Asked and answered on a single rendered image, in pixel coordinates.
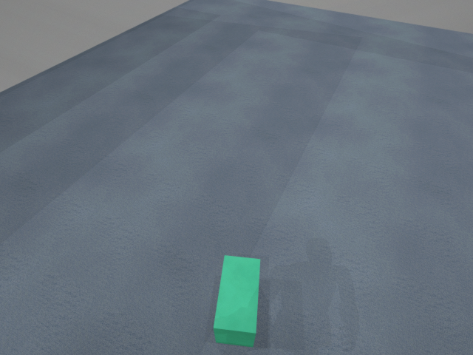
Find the carton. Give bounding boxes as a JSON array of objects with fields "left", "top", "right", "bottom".
[{"left": 214, "top": 255, "right": 260, "bottom": 347}]

